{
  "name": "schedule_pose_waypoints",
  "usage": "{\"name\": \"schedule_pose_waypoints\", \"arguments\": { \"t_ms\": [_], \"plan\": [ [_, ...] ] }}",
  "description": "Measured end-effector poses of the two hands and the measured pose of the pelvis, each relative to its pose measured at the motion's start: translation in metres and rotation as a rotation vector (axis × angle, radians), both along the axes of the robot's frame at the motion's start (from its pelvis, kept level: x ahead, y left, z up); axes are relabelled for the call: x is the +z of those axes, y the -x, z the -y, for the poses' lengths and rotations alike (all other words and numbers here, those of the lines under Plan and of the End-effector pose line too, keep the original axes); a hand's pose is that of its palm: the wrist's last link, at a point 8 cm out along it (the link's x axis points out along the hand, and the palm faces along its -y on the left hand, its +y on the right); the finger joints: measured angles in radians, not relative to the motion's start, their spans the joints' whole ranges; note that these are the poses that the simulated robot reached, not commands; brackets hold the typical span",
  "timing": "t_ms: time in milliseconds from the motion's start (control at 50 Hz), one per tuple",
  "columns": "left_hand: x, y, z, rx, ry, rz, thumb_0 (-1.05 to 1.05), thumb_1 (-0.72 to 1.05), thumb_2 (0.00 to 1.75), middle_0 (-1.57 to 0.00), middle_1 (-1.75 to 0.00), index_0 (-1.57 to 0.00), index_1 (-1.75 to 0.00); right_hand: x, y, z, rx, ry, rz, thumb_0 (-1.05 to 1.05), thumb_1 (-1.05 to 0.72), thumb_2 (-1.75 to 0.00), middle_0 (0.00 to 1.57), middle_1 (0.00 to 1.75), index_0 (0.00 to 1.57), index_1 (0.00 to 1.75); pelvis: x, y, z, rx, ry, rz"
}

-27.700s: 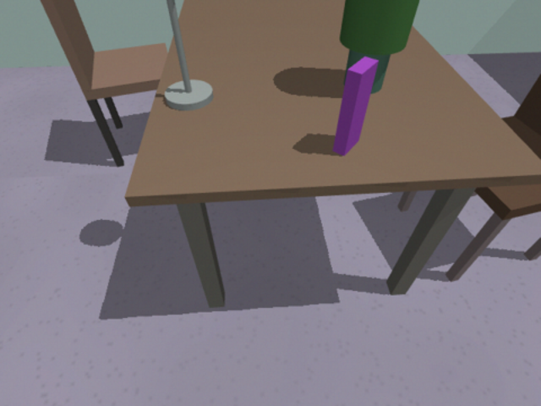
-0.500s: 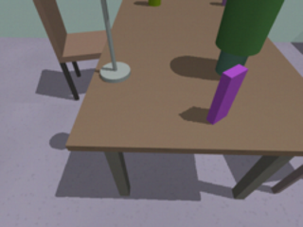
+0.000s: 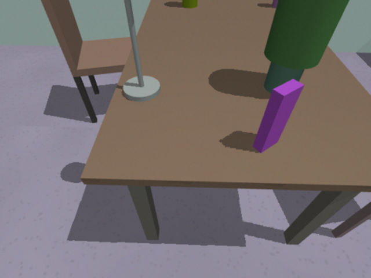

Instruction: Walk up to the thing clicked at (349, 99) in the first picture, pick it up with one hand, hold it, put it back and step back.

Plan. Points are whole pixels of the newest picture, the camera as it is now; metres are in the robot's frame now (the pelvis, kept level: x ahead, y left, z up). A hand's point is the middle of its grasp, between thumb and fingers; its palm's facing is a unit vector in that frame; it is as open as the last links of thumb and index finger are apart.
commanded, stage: stand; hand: right
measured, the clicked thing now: (275, 119) +0.49 -0.22 +0.07
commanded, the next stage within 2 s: none
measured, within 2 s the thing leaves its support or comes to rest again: neither
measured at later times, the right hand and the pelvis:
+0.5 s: hand out of the picture +0.06 -0.25 -0.16, palm faces -0.03 +0.94 -0.34, open 7.4 cm; pelvis +0.00 +0.00 +0.00, yaw +0 degrees
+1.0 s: hand out of the picture +0.06 -0.25 -0.16, palm faces -0.02 +0.94 -0.34, open 7.4 cm; pelvis +0.00 +0.00 +0.00, yaw +0 degrees
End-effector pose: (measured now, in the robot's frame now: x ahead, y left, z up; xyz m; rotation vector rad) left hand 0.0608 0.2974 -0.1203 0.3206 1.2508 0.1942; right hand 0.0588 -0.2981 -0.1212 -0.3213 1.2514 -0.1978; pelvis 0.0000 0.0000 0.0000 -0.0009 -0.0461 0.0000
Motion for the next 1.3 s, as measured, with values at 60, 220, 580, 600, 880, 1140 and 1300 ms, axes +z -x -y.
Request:
{"name": "schedule_pose_waypoints", "arguments": {
  "t_ms": [60, 220, 580, 600, 880, 1140, 1300],
  "plan": [
    [0.0001, 0.0001, -0.0002, -0.001, -0.001, 0.002, 0.01, 0.9, 0.9, -0.2, -0.3, -0.2, -0.3, 0.0, 0.0, -0.0001, 0.0, 0.0, 0.0, 0.0, -0.79, -0.87, 0.2, 0.29, 0.21, 0.3, 0.0, 0.0004, -0.0001, 0.001, 0.001, 0.0],
    [0.0001, 0.0004, 0.0002, -0.004, 0.001, 0.006, 0.01, 0.9, 0.9, -0.2, -0.3, -0.2, -0.3, 0.0005, 0.0003, -0.0001, 0.0, -0.001, 0.003, 0.0, -0.88, -0.89, 0.2, 0.29, 0.21, 0.3, 0.0, 0.0016, -0.0004, 0.002, 0.001, -0.001],
    [0.0005, -0.0016, -0.0016, -0.004, -0.001, 0.002, 0.01, 0.9, 0.9, -0.2, -0.3, -0.2, -0.3, -0.0008, -0.0003, -0.0022, -0.002, -0.004, -0.004, 0.0, -0.9, -0.9, 0.2, 0.3, 0.21, 0.3, 0.0, -0.001, -0.002, 0.001, 0.0, -0.003],
    [0.0006, -0.002, -0.0016, -0.005, -0.001, 0.004, 0.01, 0.9, 0.9, -0.2, -0.3, -0.2, -0.3, -0.0007, -0.0009, -0.0023, -0.003, -0.004, -0.002, 0.0, -0.9, -0.9, 0.2, 0.3, 0.21, 0.3, 0.0, -0.001, -0.002, 0.001, 0.0, -0.003],
    [0.0013, -0.0029, -0.0015, -0.008, -0.001, 0.014, 0.01, 0.9, 0.9, -0.2, -0.3, -0.2, -0.3, 0.0004, -0.0033, -0.0023, -0.003, -0.005, 0.013, 0.0, -0.9, -0.9, 0.2, 0.3, 0.21, 0.3, 0.0, 0.0003, -0.0021, 0.001, 0.0, 0.0],
    [0.001, 0.0019, -0.0013, -0.007, -0.002, 0.004, 0.01, 0.9, 0.9, -0.2, -0.3, -0.2, -0.3, -0.0005, 0.0018, -0.0014, -0.009, -0.007, 0.002, 0.0, -0.9, -0.9, 0.2, 0.3, 0.21, 0.3, 0.0001, 0.0014, -0.0015, 0.0, 0.0, 0.001],
    [0.0016, 0.0017, -0.0013, -0.009, -0.004, 0.006, 0.01, 0.9, 0.9, -0.2, -0.3, -0.2, -0.3, -0.0009, 0.0027, -0.0016, -0.008, -0.008, 0.004, 0.0, -0.9, -0.9, 0.2, 0.3, 0.21, 0.3, 0.0, 0.0024, -0.0013, -0.002, -0.001, 0.0]
  ]
}}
